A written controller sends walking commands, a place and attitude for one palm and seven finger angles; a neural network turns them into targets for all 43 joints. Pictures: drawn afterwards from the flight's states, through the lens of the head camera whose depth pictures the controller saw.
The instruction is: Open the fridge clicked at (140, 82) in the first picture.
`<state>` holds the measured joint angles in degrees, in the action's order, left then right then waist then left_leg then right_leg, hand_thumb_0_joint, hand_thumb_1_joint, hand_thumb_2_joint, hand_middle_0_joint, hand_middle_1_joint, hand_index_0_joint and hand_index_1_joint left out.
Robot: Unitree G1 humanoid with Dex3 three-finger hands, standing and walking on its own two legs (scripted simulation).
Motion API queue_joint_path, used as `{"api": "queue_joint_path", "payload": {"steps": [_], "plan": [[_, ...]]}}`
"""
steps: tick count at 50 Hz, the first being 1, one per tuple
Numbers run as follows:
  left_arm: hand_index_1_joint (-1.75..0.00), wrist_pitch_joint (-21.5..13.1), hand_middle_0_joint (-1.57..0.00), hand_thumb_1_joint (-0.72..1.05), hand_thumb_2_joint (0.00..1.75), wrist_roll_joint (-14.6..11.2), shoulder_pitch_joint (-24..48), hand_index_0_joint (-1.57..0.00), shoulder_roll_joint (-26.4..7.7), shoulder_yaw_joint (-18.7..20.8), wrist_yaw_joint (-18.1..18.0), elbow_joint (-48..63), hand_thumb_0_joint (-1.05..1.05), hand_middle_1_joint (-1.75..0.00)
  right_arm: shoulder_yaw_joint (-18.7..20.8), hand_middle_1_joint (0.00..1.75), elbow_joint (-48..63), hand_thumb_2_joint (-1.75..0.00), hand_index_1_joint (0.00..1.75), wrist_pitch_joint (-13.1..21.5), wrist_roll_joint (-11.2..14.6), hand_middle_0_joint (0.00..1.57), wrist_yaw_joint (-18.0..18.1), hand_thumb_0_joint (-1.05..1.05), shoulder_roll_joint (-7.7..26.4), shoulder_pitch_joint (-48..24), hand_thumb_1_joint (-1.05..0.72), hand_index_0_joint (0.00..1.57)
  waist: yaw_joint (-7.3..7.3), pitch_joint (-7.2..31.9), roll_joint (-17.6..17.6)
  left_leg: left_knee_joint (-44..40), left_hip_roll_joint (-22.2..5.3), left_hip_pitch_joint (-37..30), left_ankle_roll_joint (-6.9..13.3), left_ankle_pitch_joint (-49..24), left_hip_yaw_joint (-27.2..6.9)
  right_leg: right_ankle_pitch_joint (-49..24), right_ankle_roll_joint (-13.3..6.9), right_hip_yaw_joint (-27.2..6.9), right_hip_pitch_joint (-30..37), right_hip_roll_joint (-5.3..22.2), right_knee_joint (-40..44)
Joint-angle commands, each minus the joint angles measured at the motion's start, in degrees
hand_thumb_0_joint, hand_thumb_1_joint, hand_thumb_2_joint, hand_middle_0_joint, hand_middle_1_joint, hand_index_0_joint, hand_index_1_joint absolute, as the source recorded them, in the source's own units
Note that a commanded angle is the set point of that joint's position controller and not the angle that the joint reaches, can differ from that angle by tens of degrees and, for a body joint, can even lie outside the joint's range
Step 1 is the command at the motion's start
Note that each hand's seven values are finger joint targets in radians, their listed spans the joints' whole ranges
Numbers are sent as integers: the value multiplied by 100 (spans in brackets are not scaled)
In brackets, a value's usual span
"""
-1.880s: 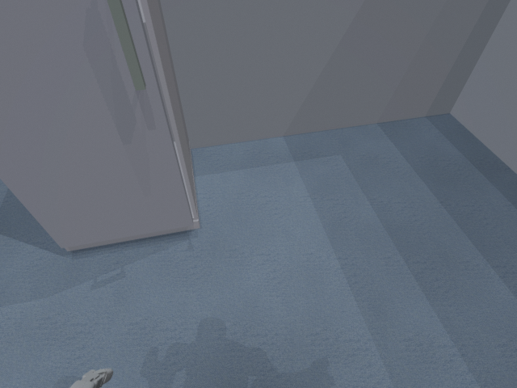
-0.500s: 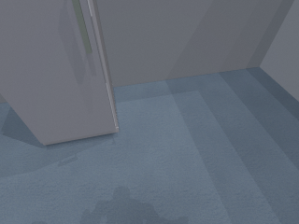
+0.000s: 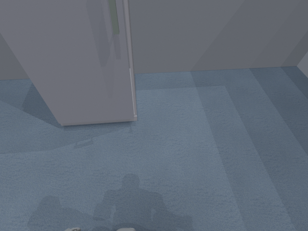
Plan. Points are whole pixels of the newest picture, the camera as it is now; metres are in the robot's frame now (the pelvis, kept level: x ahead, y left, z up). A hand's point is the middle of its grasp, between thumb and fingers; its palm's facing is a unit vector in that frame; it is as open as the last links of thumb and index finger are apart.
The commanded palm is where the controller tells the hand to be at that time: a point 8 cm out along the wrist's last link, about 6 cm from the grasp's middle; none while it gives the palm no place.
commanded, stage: walk to a spot facing it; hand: right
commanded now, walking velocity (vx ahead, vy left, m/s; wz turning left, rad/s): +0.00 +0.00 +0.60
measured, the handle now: out of the picture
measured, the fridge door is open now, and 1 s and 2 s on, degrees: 0 0 0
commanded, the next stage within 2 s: none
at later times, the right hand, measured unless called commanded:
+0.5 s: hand out of the picture +0.08 -0.18 -0.15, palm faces -0.16 +0.96 -0.25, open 7.4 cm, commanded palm none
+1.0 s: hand (218, 224) +0.17 -0.18 -0.16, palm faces -0.52 +0.84 -0.18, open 7.4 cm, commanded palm none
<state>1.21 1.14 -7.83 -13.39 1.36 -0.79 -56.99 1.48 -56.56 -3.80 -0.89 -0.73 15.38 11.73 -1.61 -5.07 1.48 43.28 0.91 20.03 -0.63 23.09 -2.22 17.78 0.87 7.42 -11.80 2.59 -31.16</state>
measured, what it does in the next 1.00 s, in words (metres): steps on the spot, turning left: right foot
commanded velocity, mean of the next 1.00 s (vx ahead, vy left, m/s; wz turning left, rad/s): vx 0.00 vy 0.00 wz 0.60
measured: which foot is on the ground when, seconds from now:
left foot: down 0.00-0.64, up 0.66-1.00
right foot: down 0.00-0.08, up 0.10-0.62, down 0.64-1.00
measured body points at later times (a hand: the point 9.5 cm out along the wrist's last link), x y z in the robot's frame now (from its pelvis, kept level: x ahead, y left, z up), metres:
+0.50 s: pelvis -0.01 +0.01 +0.01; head +0.03 +0.03 +0.46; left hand +0.05 +0.29 -0.13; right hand +0.08 -0.23 -0.13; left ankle +0.01 +0.10 -0.73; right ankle -0.01 -0.15 -0.68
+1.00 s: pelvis -0.01 -0.05 +0.01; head +0.04 -0.06 +0.46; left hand -0.12 +0.18 -0.11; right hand +0.20 -0.23 -0.15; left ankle -0.11 +0.08 -0.66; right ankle +0.00 -0.14 -0.73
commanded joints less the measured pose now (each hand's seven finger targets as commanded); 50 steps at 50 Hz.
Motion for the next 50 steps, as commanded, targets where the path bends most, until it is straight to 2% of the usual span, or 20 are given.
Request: {"api": "queue_joint_path", "payload": {"steps": [1,2,3,4,5,7,11,16,23,27,30,31,32,33,34,36,38,42,45,50], "plan": [[-30,-105,-20,90,90,17,356,-20,-1257,396,-114,569,0,-30,285,30,527,-90,30,122,-33,20,-5,0,536,507,-90,20,-187,629,-958,-121,-317,-482,20,-9,219,-2323,-728,-702,-135,1655,257],[-30,-67,-20,90,90,2,413,-20,-1200,404,-99,597,0,-30,334,30,437,-90,30,171,-50,20,-7,0,582,850,-90,20,-358,679,-556,-1052,-323,-1007,15,-959,230,-1729,-389,-340,-466,1304,-577],[-30,-5,-20,90,90,-38,221,-20,-809,347,-63,695,0,-30,423,30,426,-90,30,280,-118,20,57,0,1084,1033,-90,20,-361,643,1162,-2278,-1247,-1298,254,-2255,-1331,245,94,105,-1313,471,-2027],[-30,0,-20,90,90,-54,285,-20,-543,275,-54,908,0,-30,455,30,499,-90,30,315,-74,20,139,0,1440,1019,-90,20,-268,540,1950,-2623,-2230,-1176,854,-3804,-3070,1729,260,-312,-2146,-92,-3103],[-30,25,-20,90,90,-64,293,-20,-676,316,-80,883,0,-30,459,30,549,-90,30,281,-33,20,191,0,1302,993,-90,20,-260,589,1245,-2598,-2177,-1094,1186,-3265,-2613,1494,168,-893,-2001,77,-3432],[-30,17,-20,90,90,-48,310,-20,-677,342,-47,738,0,-30,440,30,700,-90,30,295,-24,20,194,0,999,464,-90,20,-70,416,812,-2603,-1619,-820,1073,-2362,-2395,772,194,-963,-2100,202,-3631],[-30,24,-20,90,90,-25,67,-20,-557,339,-38,588,0,-30,409,30,741,-90,30,362,4,20,177,0,779,411,-90,20,52,730,270,-2426,-1235,-1094,924,-2725,-1805,132,329,-902,-1970,183,-3394],[-30,29,-20,90,90,-17,210,-20,-485,328,-77,689,0,-30,447,30,661,-90,30,351,-13,20,172,0,748,697,-90,20,-72,895,418,-2365,-1131,-1501,958,-2843,-1997,186,396,-940,-2112,81,-3002],[-30,-19,-20,90,90,-58,445,-20,-508,302,-112,901,0,-30,501,30,714,-90,30,280,-59,20,170,0,843,683,-90,20,-185,928,538,-2351,-1042,-1392,1157,-2782,-2609,591,325,-959,-1677,-84,-1897],[-30,-62,-20,90,90,-123,194,-20,-493,297,-130,946,0,-30,531,30,824,-90,30,225,-78,20,175,0,965,395,-90,20,-89,987,676,-2286,-952,-1042,1095,-2921,-2884,716,175,-985,-974,-242,-873],[-30,-140,-20,90,90,-153,-499,-20,-561,310,-179,805,0,-30,517,30,927,-90,30,190,-31,20,149,0,962,22,-90,20,258,1193,656,-1965,-626,-362,664,-2596,-2703,-146,55,-886,351,-288,611],[-30,-188,-20,90,90,-147,-747,-20,-725,349,-207,765,0,-30,481,30,998,-90,30,192,-3,20,134,0,775,-75,-90,20,412,1266,265,-1506,-206,370,383,-1933,-2249,-355,-84,-1232,1179,150,1127],[-30,-217,-20,90,90,-67,-680,-20,-1223,425,-210,842,0,-30,430,30,1109,-90,30,173,47,20,69,0,419,13,-90,20,389,1139,-1372,-367,581,1537,73,-243,-1256,-142,-445,-2645,1670,1521,1813],[-30,-155,-20,90,90,-55,-469,-20,-1413,453,-187,976,0,-30,472,30,1152,-90,30,172,-37,20,52,0,514,-128,-90,20,334,699,-1662,993,512,1733,-197,890,-444,-579,-859,-3188,803,2450,1885],[-30,-150,-20,90,90,-16,-141,-20,-1142,361,-184,1077,0,-30,548,30,1042,-90,30,147,-110,20,30,0,710,-16,-90,20,164,525,-1065,1867,262,1509,-289,564,-551,-888,-1002,-2909,199,2275,1835],[-30,-199,-20,90,90,-18,316,-20,-750,234,-209,1191,0,-30,596,30,857,-90,30,92,-128,20,-53,0,690,237,-90,20,-130,322,-863,2747,118,1278,-336,39,-378,-1537,-843,-1827,-326,1624,1597],[-30,-238,-20,90,90,11,143,-20,-712,242,-197,1147,0,-30,526,30,834,-90,30,61,-111,20,-105,0,490,321,-90,20,-125,359,-961,2951,75,1477,-398,-199,-162,-2176,-743,-1096,151,1223,1366],[-30,-242,-20,90,90,1,-714,-20,-736,289,-189,874,0,-30,426,30,958,-90,30,52,-56,20,-125,0,324,-206,-90,20,250,376,-1023,2415,-112,1646,-470,-187,84,-2992,-841,-895,895,1301,1135],[-30,-243,-20,90,90,2,-998,-20,-813,334,-183,749,0,-30,407,30,1020,-90,30,23,-39,20,-129,0,273,-476,-90,20,367,376,-1043,1885,-272,1566,-476,-70,174,-3139,-942,-886,1093,1534,1130],[-30,-218,-20,90,90,36,-1078,-20,-929,411,-149,624,0,-30,367,30,1082,-90,30,21,-31,20,-151,0,168,-752,-90,20,436,409,-1282,838,-368,953,-359,112,498,-3135,-936,-481,956,1702,1016]]}}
